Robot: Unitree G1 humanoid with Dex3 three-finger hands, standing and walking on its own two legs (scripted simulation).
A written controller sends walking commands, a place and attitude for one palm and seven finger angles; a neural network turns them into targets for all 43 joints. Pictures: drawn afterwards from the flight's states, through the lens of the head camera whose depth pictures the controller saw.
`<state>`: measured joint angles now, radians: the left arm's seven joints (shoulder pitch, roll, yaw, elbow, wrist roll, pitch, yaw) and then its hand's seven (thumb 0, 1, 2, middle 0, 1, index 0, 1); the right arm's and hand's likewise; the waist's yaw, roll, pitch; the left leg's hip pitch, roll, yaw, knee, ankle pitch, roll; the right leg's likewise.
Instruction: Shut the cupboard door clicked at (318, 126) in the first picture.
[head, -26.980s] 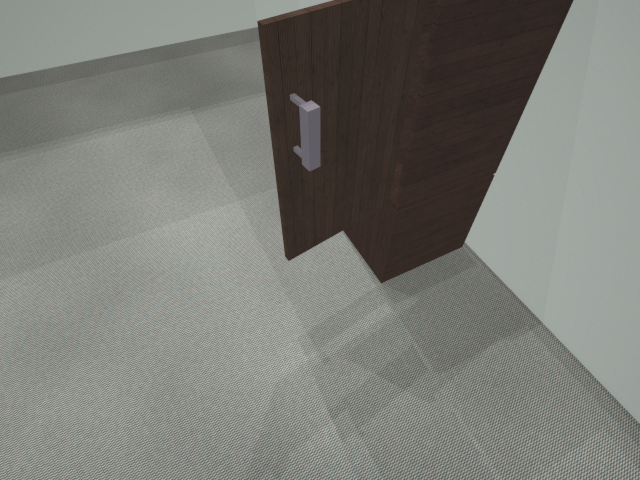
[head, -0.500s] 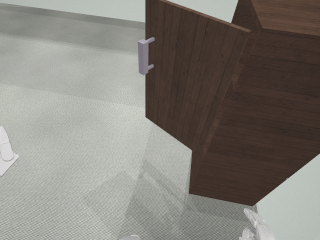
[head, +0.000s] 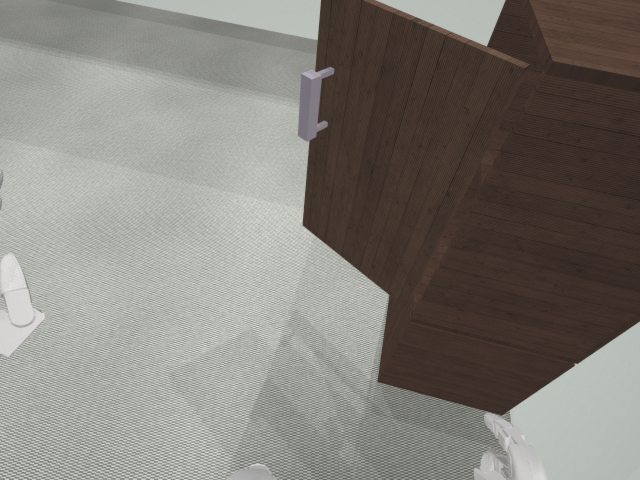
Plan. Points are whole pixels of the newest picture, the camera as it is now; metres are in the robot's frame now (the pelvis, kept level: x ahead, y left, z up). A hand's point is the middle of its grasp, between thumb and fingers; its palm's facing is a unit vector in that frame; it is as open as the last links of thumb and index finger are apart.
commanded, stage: step back with the hand held close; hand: left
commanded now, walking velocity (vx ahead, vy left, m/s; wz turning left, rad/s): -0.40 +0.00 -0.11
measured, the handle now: (317, 103) +0.75 +0.04 +0.08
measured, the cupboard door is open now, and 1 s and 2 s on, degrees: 59 59 59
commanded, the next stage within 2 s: stop stepping back and stand still in 0.34 s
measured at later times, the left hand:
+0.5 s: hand (37, 445) +0.12 +0.20 +0.20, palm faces +0.15 -0.84 -0.53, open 7.4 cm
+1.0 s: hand out of the picture +0.03 +0.23 +0.22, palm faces +0.21 -0.80 -0.56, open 7.5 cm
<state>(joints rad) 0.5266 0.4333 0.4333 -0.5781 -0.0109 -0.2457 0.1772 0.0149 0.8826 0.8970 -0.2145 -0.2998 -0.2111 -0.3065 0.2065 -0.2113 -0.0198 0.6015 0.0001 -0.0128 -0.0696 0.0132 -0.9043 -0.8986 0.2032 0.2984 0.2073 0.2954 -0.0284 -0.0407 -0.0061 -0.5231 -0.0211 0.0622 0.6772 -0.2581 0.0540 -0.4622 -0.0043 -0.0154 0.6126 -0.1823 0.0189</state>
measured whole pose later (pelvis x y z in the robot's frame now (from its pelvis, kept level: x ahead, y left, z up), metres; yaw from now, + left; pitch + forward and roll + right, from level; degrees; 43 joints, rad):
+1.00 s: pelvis -0.18 +0.02 +0.02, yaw -6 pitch +0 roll -2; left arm 0.71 0.57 0.50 -0.73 -0.07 -0.21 0.13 0.02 0.88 0.90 -0.22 -0.30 -0.21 -0.31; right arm 0.27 -0.14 0.02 0.61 -0.01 -0.09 -0.05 0.01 -0.90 -0.90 0.20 0.30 0.21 0.30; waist -0.04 -0.04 -0.02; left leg -0.54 -0.01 0.03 0.66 -0.27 -0.03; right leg -0.15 0.07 -0.04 0.47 -0.31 -0.07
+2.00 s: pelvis -0.21 +0.06 +0.02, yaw -3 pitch -1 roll -1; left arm 0.42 0.22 0.03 1.02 0.02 0.05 0.01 -0.01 0.95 0.90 -0.20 -0.30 -0.20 -0.30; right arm 0.33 -0.19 -0.02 1.00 -0.02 0.06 -0.02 0.01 -0.91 -0.90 0.20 0.30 0.20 0.29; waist 0.00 -0.01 0.06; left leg -0.35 0.05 0.02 0.49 -0.14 0.00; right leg -0.18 -0.02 -0.08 0.47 -0.28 0.01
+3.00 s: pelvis -0.18 +0.07 +0.02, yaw -6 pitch -2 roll +0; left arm 0.35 0.13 0.01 1.15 0.02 0.01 0.04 0.01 0.91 0.90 -0.20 -0.30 -0.20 -0.30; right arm 0.28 -0.13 -0.01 1.12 -0.01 0.02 -0.03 0.01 -0.91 -0.90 0.20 0.30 0.20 0.29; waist -0.01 0.00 0.05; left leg -0.24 0.03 0.08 0.43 -0.16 0.01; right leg -0.10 -0.04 -0.02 0.42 -0.29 0.03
